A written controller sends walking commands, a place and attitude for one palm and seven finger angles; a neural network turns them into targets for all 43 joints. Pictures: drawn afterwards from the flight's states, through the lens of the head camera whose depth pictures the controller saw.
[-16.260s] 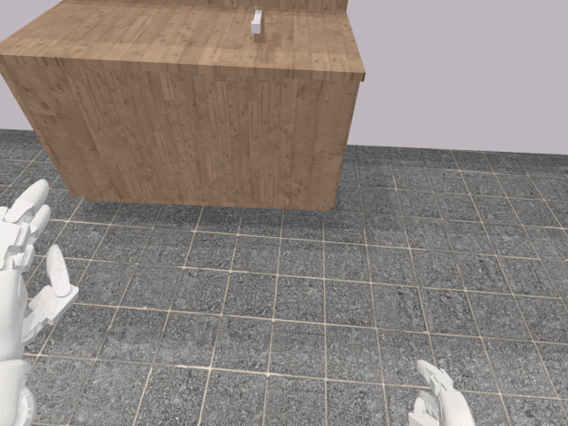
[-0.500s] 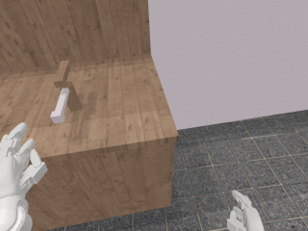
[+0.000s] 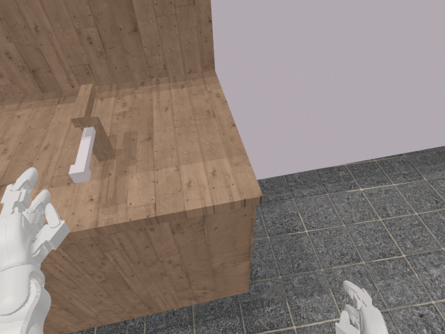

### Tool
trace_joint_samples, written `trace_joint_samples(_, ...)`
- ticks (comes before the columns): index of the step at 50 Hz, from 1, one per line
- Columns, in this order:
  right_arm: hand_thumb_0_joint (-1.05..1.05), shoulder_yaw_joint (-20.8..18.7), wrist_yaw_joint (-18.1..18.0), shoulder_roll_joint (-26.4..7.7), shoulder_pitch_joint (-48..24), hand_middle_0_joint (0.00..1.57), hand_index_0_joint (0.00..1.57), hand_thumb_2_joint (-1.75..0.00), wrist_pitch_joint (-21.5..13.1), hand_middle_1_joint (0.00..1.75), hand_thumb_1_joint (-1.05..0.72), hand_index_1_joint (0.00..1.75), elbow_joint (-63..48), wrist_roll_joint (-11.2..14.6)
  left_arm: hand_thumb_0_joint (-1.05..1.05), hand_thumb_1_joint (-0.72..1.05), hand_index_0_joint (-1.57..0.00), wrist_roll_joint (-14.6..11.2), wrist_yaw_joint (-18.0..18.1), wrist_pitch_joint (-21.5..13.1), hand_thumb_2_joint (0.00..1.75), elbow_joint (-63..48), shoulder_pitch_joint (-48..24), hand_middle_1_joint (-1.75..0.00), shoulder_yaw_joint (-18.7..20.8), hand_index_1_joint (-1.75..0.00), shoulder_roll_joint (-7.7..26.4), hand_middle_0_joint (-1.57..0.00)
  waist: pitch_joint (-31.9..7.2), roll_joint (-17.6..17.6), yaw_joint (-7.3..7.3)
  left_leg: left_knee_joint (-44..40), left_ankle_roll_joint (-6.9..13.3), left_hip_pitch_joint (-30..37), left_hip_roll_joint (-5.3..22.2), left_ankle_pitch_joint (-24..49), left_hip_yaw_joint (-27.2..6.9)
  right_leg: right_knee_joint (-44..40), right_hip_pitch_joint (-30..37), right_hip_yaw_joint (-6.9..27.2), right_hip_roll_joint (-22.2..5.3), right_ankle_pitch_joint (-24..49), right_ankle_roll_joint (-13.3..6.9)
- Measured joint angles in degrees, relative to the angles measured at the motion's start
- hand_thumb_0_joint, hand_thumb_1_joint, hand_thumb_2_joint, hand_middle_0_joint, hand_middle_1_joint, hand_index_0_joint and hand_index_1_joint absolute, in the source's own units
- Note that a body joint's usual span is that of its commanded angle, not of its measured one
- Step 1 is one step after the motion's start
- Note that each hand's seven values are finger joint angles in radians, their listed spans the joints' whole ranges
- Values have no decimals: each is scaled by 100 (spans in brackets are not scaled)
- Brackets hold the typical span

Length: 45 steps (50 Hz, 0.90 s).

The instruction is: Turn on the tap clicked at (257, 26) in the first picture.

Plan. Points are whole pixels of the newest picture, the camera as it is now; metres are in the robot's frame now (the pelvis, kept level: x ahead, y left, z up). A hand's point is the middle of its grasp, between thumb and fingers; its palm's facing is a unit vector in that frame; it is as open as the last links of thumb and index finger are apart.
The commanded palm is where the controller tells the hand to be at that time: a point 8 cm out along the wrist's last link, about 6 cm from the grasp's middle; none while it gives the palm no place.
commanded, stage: reach beside the lever's end, fingers flat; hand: left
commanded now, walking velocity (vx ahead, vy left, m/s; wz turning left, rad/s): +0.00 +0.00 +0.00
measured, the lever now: (80, 173) +0.37 +0.32 +0.09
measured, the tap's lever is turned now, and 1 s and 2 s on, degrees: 0 0 1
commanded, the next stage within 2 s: push the lever round in 1.44 s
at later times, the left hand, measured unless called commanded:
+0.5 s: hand (61, 206) +0.28 +0.31 +0.11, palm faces +0.50 -0.86 -0.09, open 7.7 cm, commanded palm +0.24 +0.35 +0.11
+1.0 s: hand (61, 185) +0.34 +0.34 +0.09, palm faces +0.53 -0.84 -0.10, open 7.8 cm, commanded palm +0.30 +0.38 +0.09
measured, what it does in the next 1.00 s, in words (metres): stands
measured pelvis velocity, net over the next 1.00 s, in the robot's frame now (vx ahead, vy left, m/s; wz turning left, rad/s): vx -0.01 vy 0.03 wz -0.01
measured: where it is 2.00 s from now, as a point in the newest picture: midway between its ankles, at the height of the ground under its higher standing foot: outside the picture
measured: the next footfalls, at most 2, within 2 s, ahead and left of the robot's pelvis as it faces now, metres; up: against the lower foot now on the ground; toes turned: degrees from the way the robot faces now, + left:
none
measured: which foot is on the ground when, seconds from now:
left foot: down 0.00-1.00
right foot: down 0.00-1.00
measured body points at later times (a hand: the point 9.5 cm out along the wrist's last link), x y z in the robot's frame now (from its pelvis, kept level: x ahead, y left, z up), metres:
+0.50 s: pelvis -0.01 +0.02 +0.00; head +0.00 +0.01 +0.45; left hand +0.25 +0.35 +0.12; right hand +0.16 -0.22 -0.09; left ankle -0.01 +0.11 -0.72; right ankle -0.01 -0.04 -0.72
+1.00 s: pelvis -0.01 +0.03 +0.00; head +0.03 +0.03 +0.45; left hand +0.30 +0.39 +0.10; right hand +0.12 -0.23 -0.11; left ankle -0.01 +0.11 -0.72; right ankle -0.01 -0.04 -0.72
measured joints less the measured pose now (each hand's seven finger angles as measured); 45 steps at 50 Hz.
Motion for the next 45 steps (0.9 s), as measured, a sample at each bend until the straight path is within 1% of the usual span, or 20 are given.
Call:
trace_joint_samples(5,2,22,4,52,-41,21,21,-90,28,30,-90,30,17,-20,2,89,-19,35,-18,-57,90,266,-253,-26,-30,-26,8,-19,8,-39,-5,-35,39,-46,-30,48,29,-12,-57,26,-34,37,42)
trace_joint_samples(10,2,41,18,84,-75,21,21,-90,77,30,-90,30,4,-32,2,89,-18,92,37,-106,90,580,-519,-25,37,-25,55,-18,9,-44,-37,-29,71,-65,-41,64,43,-33,-63,38,-46,68,76)
trace_joint_samples(15,2,53,13,86,-105,21,21,-90,131,30,-90,30,24,-36,2,89,-18,118,2,-176,90,972,-857,-24,135,-24,128,-18,28,-56,-52,-14,102,-89,-51,83,56,-44,-76,47,-58,101,108)
trace_joint_samples(21,2,41,7,40,-76,21,21,-90,147,30,-90,30,23,-36,2,89,-17,178,-39,-294,90,1302,-1132,-22,80,-22,133,-17,42,-30,-74,-9,143,-118,-76,109,71,-54,-95,58,-84,135,153)
trace_joint_samples(26,1,56,-5,34,-71,21,21,-90,201,30,-90,30,53,-50,2,89,-17,251,12,-363,90,1705,-1502,-21,55,-21,144,-17,84,-64,-109,12,165,-181,-95,132,73,-32,-155,54,-105,151,176)
trace_joint_samples(31,1,60,18,62,-43,21,21,-90,314,30,-90,30,43,-81,2,89,-16,330,39,-439,90,2099,-1771,-20,215,-20,285,-17,81,-107,-171,35,170,-251,-74,130,103,-31,-224,81,-86,174,181)
trace_joint_samples(34,1,45,31,48,16,21,21,-90,349,30,-90,30,44,-85,2,89,-16,345,15,-547,90,2285,-1884,-19,309,-19,353,-16,61,-90,-194,69,177,-287,-63,109,107,-31,-247,84,-73,174,187)
trace_joint_samples(37,1,37,35,19,77,21,21,-90,384,30,-90,30,65,-71,2,89,-16,325,-58,-648,90,2549,-2055,-18,369,-18,423,-16,48,-74,-205,112,190,-340,-65,88,99,-12,-286,73,-74,161,196)
trace_joint_samples(41,1,38,26,-3,133,21,21,-90,446,30,-90,30,86,-45,2,89,-16,316,-178,-688,90,2955,-2303,-17,437,-17,530,-16,52,-89,-227,150,200,-427,-66,77,93,10,-364,63,-76,155,203)
trace_joint_samples(45,1,22,28,-23,177,21,21,-90,491,30,-90,30,77,-58,2,89,-15,376,-226,-747,90,3279,-2519,-16,518,-16,601,-15,76,-105,-274,196,203,-532,-59,64,89,27,-456,56,-68,157,206)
